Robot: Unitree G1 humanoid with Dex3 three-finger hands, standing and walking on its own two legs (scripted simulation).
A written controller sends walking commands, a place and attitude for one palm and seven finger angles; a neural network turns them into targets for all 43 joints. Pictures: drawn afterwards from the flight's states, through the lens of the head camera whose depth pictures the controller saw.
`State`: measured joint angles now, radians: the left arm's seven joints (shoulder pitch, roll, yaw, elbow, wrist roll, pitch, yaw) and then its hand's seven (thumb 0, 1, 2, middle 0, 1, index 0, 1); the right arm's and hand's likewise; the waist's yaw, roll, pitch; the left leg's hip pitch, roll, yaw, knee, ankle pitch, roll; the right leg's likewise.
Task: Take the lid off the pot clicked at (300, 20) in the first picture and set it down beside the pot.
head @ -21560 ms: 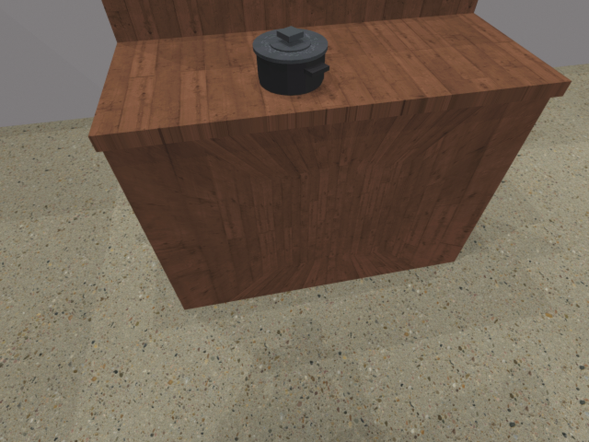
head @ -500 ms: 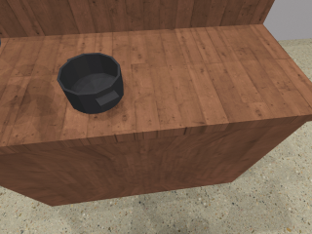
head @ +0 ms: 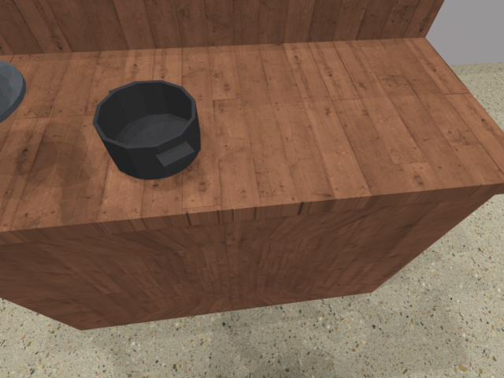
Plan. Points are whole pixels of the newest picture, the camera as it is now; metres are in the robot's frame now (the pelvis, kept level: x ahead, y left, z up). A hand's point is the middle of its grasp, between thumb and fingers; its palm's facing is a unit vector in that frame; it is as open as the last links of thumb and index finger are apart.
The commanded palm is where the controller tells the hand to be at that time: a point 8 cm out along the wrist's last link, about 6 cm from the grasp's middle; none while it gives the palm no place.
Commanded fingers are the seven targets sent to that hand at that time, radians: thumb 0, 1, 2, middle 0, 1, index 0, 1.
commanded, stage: lower the lid onto the table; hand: left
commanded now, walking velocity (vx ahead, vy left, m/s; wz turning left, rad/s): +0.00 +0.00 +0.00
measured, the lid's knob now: out of the picture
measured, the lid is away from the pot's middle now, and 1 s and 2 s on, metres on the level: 0.24 0.25 0.24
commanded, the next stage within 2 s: open the fingers wide in 1.72 s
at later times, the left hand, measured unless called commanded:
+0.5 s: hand out of the picture +0.45 +0.36 +0.20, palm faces -0.35 -0.23 -0.91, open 6.2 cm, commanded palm +0.48 +0.37 +0.25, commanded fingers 0.00 0.67 0.97 -0.75 -1.09 -0.95 -1.13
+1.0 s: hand out of the picture +0.45 +0.37 +0.16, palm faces -0.38 -0.24 -0.89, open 6.2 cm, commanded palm +0.48 +0.37 +0.22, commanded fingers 0.00 0.67 0.97 -0.75 -1.09 -0.95 -1.13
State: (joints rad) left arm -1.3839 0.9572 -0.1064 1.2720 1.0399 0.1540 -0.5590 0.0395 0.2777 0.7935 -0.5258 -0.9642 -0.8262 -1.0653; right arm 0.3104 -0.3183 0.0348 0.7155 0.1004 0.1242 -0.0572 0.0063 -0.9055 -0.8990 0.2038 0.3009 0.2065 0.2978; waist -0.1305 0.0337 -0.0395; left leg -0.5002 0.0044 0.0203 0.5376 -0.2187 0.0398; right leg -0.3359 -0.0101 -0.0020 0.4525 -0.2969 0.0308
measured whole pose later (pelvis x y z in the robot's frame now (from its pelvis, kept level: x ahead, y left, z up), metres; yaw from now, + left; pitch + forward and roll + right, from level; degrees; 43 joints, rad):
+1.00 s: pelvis -0.01 +0.01 -0.01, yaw -1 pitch +12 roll -3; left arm -1.26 0.96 -0.05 1.28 1.02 0.04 -0.51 0.03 0.28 0.79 -0.52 -0.96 -0.83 -1.07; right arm 0.34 -0.31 0.03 0.71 0.10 0.14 -0.08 0.01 -0.90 -0.90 0.20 0.30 0.21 0.30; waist -0.14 0.03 -0.05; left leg -0.61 0.01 0.02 0.65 -0.26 0.05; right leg -0.43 0.00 0.00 0.55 -0.32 0.04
